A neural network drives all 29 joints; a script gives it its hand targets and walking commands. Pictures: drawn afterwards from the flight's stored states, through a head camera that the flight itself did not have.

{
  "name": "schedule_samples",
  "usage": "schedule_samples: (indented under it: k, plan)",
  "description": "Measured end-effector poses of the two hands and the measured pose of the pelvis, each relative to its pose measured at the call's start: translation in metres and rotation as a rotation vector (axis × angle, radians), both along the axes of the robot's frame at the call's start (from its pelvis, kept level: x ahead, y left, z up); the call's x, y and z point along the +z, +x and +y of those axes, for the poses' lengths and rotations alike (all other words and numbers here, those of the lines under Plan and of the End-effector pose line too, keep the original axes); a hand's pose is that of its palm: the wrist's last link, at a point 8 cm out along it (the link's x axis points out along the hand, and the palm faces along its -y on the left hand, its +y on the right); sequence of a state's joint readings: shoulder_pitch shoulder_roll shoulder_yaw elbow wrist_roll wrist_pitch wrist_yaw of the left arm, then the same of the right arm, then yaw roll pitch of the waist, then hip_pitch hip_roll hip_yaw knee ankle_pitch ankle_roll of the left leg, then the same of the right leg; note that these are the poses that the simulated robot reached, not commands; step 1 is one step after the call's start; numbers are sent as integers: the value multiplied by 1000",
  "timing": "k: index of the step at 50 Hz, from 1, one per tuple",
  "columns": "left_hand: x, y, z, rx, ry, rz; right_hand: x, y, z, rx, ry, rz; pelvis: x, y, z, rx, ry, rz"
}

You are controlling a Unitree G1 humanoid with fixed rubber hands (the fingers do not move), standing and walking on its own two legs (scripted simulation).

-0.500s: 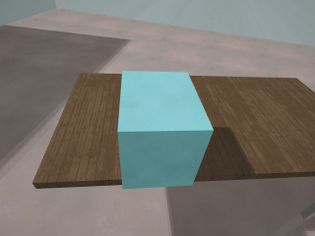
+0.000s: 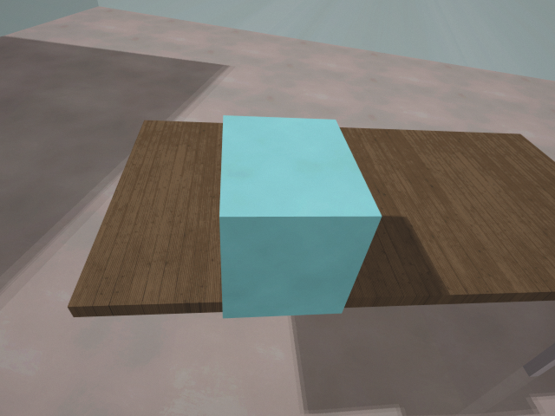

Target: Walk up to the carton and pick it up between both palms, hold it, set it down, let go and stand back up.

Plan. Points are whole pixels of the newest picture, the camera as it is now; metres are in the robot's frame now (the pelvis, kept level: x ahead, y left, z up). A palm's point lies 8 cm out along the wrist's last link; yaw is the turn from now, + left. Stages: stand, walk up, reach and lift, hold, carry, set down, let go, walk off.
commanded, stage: stand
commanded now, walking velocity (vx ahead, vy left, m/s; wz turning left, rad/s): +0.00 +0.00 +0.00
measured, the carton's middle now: (282, 213) +0.55 +0.03 +0.00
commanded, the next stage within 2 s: none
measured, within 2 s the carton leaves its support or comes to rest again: neither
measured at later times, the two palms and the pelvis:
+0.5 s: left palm out of the picture +0.06 +0.30 -0.13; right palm out of the picture +0.08 -0.27 -0.10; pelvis +0.00 +0.00 +0.00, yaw +0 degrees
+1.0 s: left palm out of the picture +0.06 +0.30 -0.13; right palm out of the picture +0.07 -0.27 -0.11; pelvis +0.00 +0.00 +0.00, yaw +0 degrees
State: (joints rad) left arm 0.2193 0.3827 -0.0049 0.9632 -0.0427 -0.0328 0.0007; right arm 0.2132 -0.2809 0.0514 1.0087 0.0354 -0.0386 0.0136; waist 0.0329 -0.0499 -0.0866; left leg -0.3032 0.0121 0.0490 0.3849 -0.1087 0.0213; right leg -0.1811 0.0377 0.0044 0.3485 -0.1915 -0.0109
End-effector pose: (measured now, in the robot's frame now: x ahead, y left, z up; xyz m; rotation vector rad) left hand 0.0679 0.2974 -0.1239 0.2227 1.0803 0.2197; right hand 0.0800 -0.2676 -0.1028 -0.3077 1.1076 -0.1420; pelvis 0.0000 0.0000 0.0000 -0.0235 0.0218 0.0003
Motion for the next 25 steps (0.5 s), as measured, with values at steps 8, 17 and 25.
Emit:
schedule_samples:
  k: [8,17,25]
  plan:
    - [-1,-1,0,2,0,6,0,-1,0,-1,-1,2,0,0,0,0,0,0]
    - [-2,-4,1,6,0,12,-1,-3,0,-3,-3,2,0,-1,0,0,0,-1]
    - [-2,-6,2,8,1,18,-2,-4,0,-6,-1,8,0,-1,1,0,-1,-2]
